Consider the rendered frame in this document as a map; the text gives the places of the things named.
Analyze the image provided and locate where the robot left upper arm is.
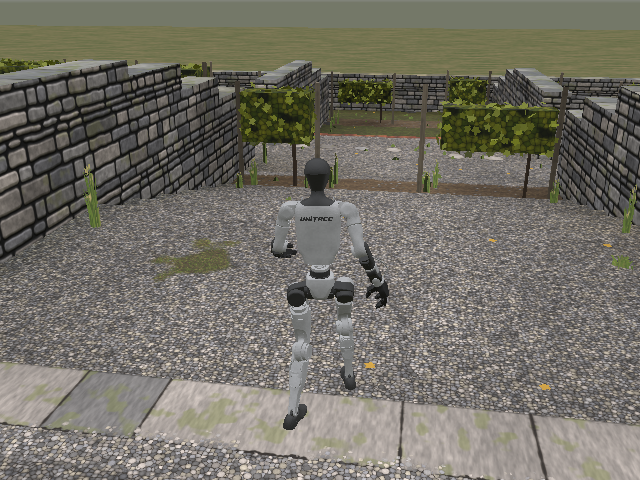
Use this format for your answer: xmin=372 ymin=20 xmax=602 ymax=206
xmin=272 ymin=201 xmax=298 ymax=253

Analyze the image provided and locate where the robot left hand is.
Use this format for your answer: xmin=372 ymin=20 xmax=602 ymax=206
xmin=274 ymin=243 xmax=297 ymax=258

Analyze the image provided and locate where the robot right forearm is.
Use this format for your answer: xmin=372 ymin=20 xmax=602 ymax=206
xmin=359 ymin=242 xmax=384 ymax=287

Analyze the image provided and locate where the right robot foot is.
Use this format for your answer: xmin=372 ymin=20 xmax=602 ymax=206
xmin=340 ymin=366 xmax=356 ymax=390

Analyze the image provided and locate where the robot right hand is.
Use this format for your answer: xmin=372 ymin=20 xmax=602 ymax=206
xmin=366 ymin=280 xmax=389 ymax=309

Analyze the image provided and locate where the robot torso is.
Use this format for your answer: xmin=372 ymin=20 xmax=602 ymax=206
xmin=294 ymin=197 xmax=342 ymax=300

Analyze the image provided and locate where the robot right upper arm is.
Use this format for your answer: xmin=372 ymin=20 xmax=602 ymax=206
xmin=338 ymin=201 xmax=368 ymax=258

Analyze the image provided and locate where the robot left forearm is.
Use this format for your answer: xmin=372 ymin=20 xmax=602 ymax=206
xmin=271 ymin=237 xmax=283 ymax=256

